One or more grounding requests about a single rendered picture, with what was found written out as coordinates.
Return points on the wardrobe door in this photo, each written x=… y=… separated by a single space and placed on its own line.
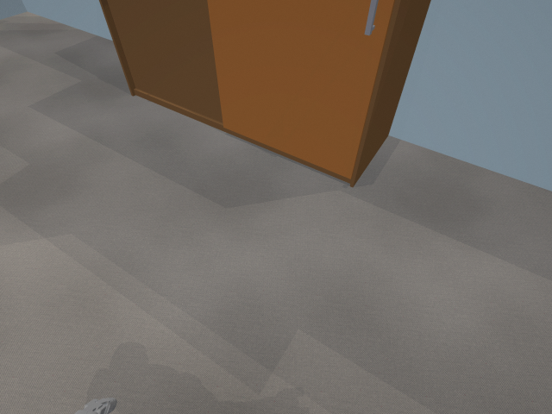
x=298 y=75
x=169 y=49

